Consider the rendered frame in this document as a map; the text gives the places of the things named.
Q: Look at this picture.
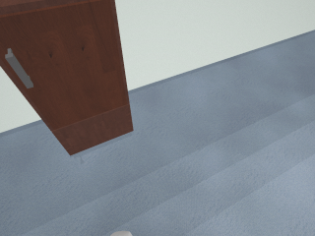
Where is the cupboard door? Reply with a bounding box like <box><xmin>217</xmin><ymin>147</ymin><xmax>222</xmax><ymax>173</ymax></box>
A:
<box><xmin>0</xmin><ymin>0</ymin><xmax>127</xmax><ymax>130</ymax></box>

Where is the handle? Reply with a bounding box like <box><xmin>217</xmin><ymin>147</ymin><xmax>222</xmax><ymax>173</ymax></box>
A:
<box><xmin>5</xmin><ymin>48</ymin><xmax>33</xmax><ymax>89</ymax></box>

